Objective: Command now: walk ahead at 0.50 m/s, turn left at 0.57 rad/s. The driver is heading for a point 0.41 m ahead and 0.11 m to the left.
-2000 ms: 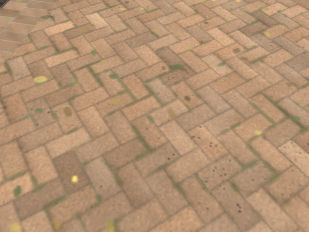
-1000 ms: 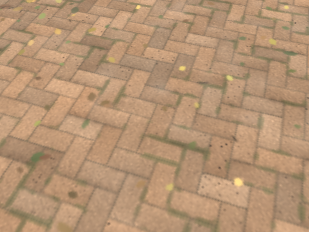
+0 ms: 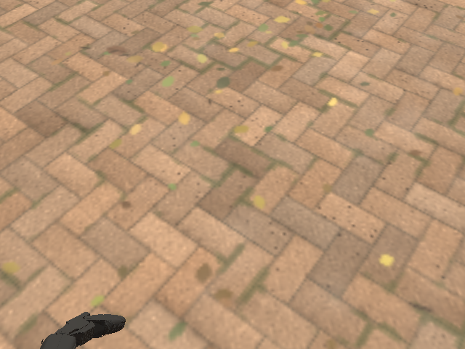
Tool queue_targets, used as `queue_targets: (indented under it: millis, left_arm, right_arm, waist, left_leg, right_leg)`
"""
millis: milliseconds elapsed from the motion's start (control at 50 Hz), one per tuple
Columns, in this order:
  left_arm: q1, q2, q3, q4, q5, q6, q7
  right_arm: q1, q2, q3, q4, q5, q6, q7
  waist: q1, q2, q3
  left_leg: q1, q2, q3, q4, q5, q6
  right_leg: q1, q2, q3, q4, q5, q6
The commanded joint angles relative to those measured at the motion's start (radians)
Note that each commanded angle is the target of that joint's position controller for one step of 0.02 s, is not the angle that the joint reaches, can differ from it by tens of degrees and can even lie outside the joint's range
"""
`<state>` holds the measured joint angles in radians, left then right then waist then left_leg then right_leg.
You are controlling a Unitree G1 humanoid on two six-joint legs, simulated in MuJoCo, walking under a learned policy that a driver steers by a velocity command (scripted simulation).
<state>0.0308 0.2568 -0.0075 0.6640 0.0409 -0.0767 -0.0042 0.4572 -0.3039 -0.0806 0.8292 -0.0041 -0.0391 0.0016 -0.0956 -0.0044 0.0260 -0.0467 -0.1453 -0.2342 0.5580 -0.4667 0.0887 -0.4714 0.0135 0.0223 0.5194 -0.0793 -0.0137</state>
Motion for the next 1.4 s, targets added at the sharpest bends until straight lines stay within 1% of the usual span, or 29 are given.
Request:
queue_targets:
  millis: [20, 40, 60, 100, 140, 200, 340, 420, 460, 480, 500, 520, 540, 560, 580, 600, 620, 640, 720, 800, 900, 940, 960, 980, 1000, 1020, 1060, 1160, 1400]
  left_arm:
    - [0.346, 0.313, 0.098, 0.007, 0.018, 0.001, 0.029]
    - [0.289, 0.211, 0.085, 0.001, 0.003, 0.011, 0.025]
    - [0.240, 0.132, 0.066, -0.005, -0.006, 0.012, 0.020]
    - [0.222, 0.099, 0.055, 0.013, -0.005, 0.004, 0.019]
    - [0.248, 0.103, 0.059, 0.036, -0.015, -0.015, 0.014]
    - [0.276, 0.115, 0.068, 0.058, -0.025, -0.032, 0.006]
    - [0.334, 0.128, 0.077, 0.107, -0.024, -0.025, 0.003]
    - [0.388, 0.150, 0.083, 0.143, -0.022, -0.009, 0.014]
    - [0.402, 0.171, 0.084, 0.163, -0.024, 0.005, 0.021]
    - [0.402, 0.185, 0.085, 0.169, -0.027, 0.011, 0.025]
    - [0.388, 0.186, 0.083, 0.167, -0.039, 0.014, 0.028]
    - [0.395, 0.148, 0.070, 0.134, -0.043, 0.010, 0.026]
    - [0.500, 0.031, 0.039, 0.083, -0.064, 0.016, 0.013]
    - [0.432, 0.123, 0.062, 0.112, -0.040, 0.035, 0.024]
    - [0.365, 0.086, 0.051, 0.094, -0.058, 0.034, 0.022]
    - [0.332, 0.077, 0.043, 0.101, -0.046, 0.032, 0.020]
    - [0.323, 0.084, 0.048, 0.111, -0.028, 0.043, 0.018]
    - [0.364, 0.083, 0.049, 0.128, -0.013, 0.063, 0.015]
    - [0.411, 0.042, 0.050, 0.163, -0.020, 0.093, 0.008]
    - [0.314, 0.032, 0.047, 0.163, -0.015, 0.107, 0.019]
    - [0.263, 0.029, 0.043, 0.180, -0.021, 0.108, 0.036]
    - [0.292, 0.021, 0.035, 0.201, -0.015, 0.091, 0.043]
    - [0.314, 0.060, 0.040, 0.211, -0.007, 0.076, 0.048]
    - [0.274, 0.130, 0.050, 0.210, -0.014, 0.067, 0.049]
    - [0.235, 0.083, 0.043, 0.220, -0.031, 0.065, 0.037]
    - [0.219, 0.045, 0.033, 0.223, -0.032, 0.061, 0.030]
    - [0.240, 0.040, 0.032, 0.251, -0.034, 0.060, 0.034]
    - [0.264, 0.033, 0.033, 0.305, -0.034, 0.061, 0.041]
    - [0.275, 0.006, 0.020, 0.404, -0.032, 0.065, 0.046]
  right_arm:
    - [0.046, -0.043, 0.002, -0.140, 0.020, -0.022, 0.005]
    - [0.015, -0.105, -0.005, -0.100, -0.013, -0.003, -0.003]
    - [-0.056, -0.104, -0.005, -0.101, -0.021, 0.002, 0.007]
    - [-0.099, -0.078, -0.003, -0.110, -0.032, 0.015, 0.027]
    - [-0.100, -0.065, 0.000, -0.113, -0.035, 0.034, 0.041]
    - [-0.177, -0.051, 0.005, -0.147, -0.035, 0.043, 0.056]
    - [-0.400, -0.007, 0.031, -0.221, -0.030, 0.035, 0.079]
    - [-0.483, -0.002, 0.038, -0.257, -0.039, 0.031, 0.084]
    - [-0.427, -0.005, 0.035, -0.242, -0.052, 0.021, 0.070]
    - [-0.331, -0.018, 0.028, -0.213, -0.058, 0.011, 0.061]
    - [-0.182, -0.036, 0.016, -0.162, -0.071, -0.004, 0.049]
    - [-0.060, -0.111, -0.004, -0.131, -0.083, -0.012, 0.033]
    - [-0.087, -0.225, -0.025, -0.153, -0.057, -0.013, 0.022]
    - [-0.010, -0.185, -0.030, -0.146, 0.004, 0.001, 0.003]
    - [-0.103, -0.138, -0.011, -0.136, 0.008, 0.001, -0.007]
    - [-0.166, -0.062, 0.013, -0.129, 0.009, 0.002, -0.008]
    - [-0.213, -0.031, 0.026, -0.126, 0.009, 0.004, -0.012]
    - [-0.243, -0.014, 0.035, -0.124, 0.009, 0.005, -0.013]
    - [-0.254, -0.039, 0.034, -0.097, -0.013, -0.016, -0.003]
    - [-0.230, -0.022, 0.043, -0.058, -0.017, -0.010, -0.004]
    - [-0.205, -0.018, 0.047, -0.016, -0.023, 0.012, -0.013]
    - [-0.216, -0.009, 0.053, -0.005, -0.012, 0.016, -0.021]
    - [-0.197, 0.014, 0.060, -0.004, -0.013, 0.013, -0.023]
    - [-0.101, 0.037, 0.059, 0.011, -0.006, 0.013, -0.019]
    - [-0.090, 0.038, 0.062, 0.056, -0.007, 0.023, -0.023]
    - [-0.117, 0.015, 0.056, 0.068, -0.009, 0.028, -0.026]
    - [-0.151, -0.014, 0.045, 0.082, -0.007, 0.028, -0.026]
    - [-0.151, 0.021, 0.053, 0.145, -0.004, 0.022, -0.033]
    - [-0.133, 0.042, 0.066, 0.257, -0.004, 0.031, -0.046]
  waist:
    - [0.141, -0.308, -0.353]
    - [0.122, -0.127, -0.212]
    - [0.125, -0.032, -0.101]
    - [0.102, -0.079, -0.025]
    - [0.089, -0.110, -0.026]
    - [0.088, -0.094, -0.018]
    - [0.132, -0.084, 0.037]
    - [0.154, -0.074, 0.067]
    - [0.128, -0.094, 0.025]
    - [0.089, -0.102, -0.031]
    - [0.017, -0.073, -0.115]
    - [-0.025, 0.017, -0.237]
    - [0.057, 0.242, -0.414]
    - [-0.019, 0.055, -0.500]
    - [0.022, 0.099, -0.342]
    - [0.054, 0.051, -0.204]
    - [0.088, 0.043, -0.121]
    - [0.123, 0.057, -0.098]
    - [0.163, 0.065, -0.133]
    - [0.129, 0.113, -0.097]
    - [0.102, 0.098, -0.044]
    - [0.130, 0.044, -0.028]
    - [0.117, -0.007, -0.039]
    - [0.033, -0.112, -0.027]
    - [0.047, -0.117, -0.018]
    - [0.059, -0.100, 0.015]
    - [0.082, -0.096, 0.010]
    - [0.094, -0.015, 0.008]
    - [0.095, 0.001, 0.027]
  left_leg:
    - [-0.536, -0.009, 0.107, 0.601, -0.123, -0.014]
    - [-0.605, 0.090, 0.107, 0.684, -0.033, -0.008]
    - [-0.593, 0.119, 0.119, 0.662, 0.057, -0.015]
    - [-0.559, 0.167, 0.143, 0.603, 0.118, -0.032]
    - [-0.539, 0.176, 0.161, 0.601, 0.149, -0.044]
    - [-0.615, 0.193, 0.166, 0.586, 0.227, -0.056]
    - [-0.624, 0.203, 0.253, 0.266, 0.442, -0.057]
    - [-0.566, 0.178, 0.324, 0.103, 0.362, -0.011]
    - [-0.451, 0.103, 0.363, 0.046, 0.278, 0.019]
    - [-0.346, 0.066, 0.357, 0.001, 0.284, 0.039]
    - [-0.144, 0.053, 0.334, -0.109, 0.419, 0.061]
    - [0.139, 0.229, 0.159, -0.076, 0.673, 0.101]
    - [0.453, 0.612, -0.296, -0.013, 1.289, 0.291]
    - [0.399, 0.569, -0.229, -0.022, 1.442, 0.305]
    - [0.275, 0.528, -0.108, -0.076, 1.391, 0.282]
    - [0.129, 0.463, -0.031, -0.135, 1.242, 0.221]
    - [0.023, 0.408, 0.017, -0.178, 1.147, 0.173]
    - [-0.075, 0.373, 0.068, -0.215, 1.125, 0.151]
    - [-0.174, 0.332, 0.163, -0.252, 1.127, 0.141]
    - [-0.200, 0.312, 0.164, -0.280, 0.856, 0.117]
    - [-0.220, 0.337, 0.076, -0.273, 0.521, 0.121]
    - [-0.267, 0.309, 0.067, -0.231, 0.416, 0.067]
    - [-0.288, 0.274, 0.074, -0.193, 0.365, 0.026]
    - [-0.278, 0.180, 0.140, -0.190, 0.258, -0.001]
    - [-0.150, 0.157, 0.163, -0.222, 0.234, -0.016]
    - [-0.100, 0.171, 0.148, -0.230, 0.286, -0.020]
    - [-0.081, 0.199, 0.131, -0.227, 0.366, -0.011]
    - [-0.108, 0.209, 0.130, -0.254, 0.378, -0.023]
    - [-0.091, 0.220, 0.135, -0.255, 0.391, -0.029]
  right_leg:
    - [0.741, -0.474, 0.754, -0.233, -0.322, -0.194]
    - [0.617, -0.441, 0.692, -0.225, -0.432, -0.192]
    - [0.490, -0.383, 0.529, -0.248, -0.383, -0.171]
    - [0.370, -0.298, 0.303, -0.295, -0.167, -0.133]
    - [0.339, -0.269, 0.192, -0.316, -0.010, -0.129]
    - [0.363, -0.277, 0.093, -0.351, 0.091, -0.145]
    - [0.401, -0.240, -0.122, -0.358, 0.195, -0.120]
    - [0.487, -0.270, -0.176, -0.297, 0.366, -0.102]
    - [0.526, -0.264, -0.205, -0.143, 0.750, -0.085]
    - [0.528, -0.255, -0.212, -0.009, 0.840, -0.076]
    - [0.458, -0.226, -0.238, 0.188, 0.742, -0.050]
    - [0.238, -0.183, -0.240, 0.459, 0.316, -0.022]
    - [-0.099, -0.016, -0.186, 0.837, -0.606, 0.025]
    - [-0.072, -0.034, -0.017, 0.877, -0.495, 0.023]
    - [-0.115, -0.065, 0.001, 0.851, -0.429, 0.022]
    - [-0.113, -0.095, -0.002, 0.742, -0.386, 0.021]
    - [-0.078, -0.109, -0.005, 0.673, -0.359, 0.023]
    - [0.005, -0.107, -0.010, 0.625, -0.331, 0.030]
    - [0.123, -0.068, -0.032, 0.499, -0.244, 0.038]
    - [0.154, -0.067, -0.035, 0.301, -0.187, 0.031]
    - [0.231, -0.049, -0.036, 0.095, -0.226, 0.008]
    - [0.357, -0.066, -0.012, -0.125, -0.067, -0.010]
    - [0.415, -0.151, 0.079, -0.170, 0.029, -0.022]
    - [0.386, -0.234, 0.168, -0.163, 0.163, -0.067]
    - [0.253, -0.236, 0.167, -0.183, 0.079, -0.089]
    - [0.205, -0.190, 0.137, -0.199, 0.003, -0.061]
    - [0.238, -0.131, 0.084, -0.201, -0.020, -0.029]
    - [0.317, -0.129, 0.074, -0.190, 0.027, -0.039]
    - [0.321, -0.118, 0.067, -0.201, 0.025, -0.044]
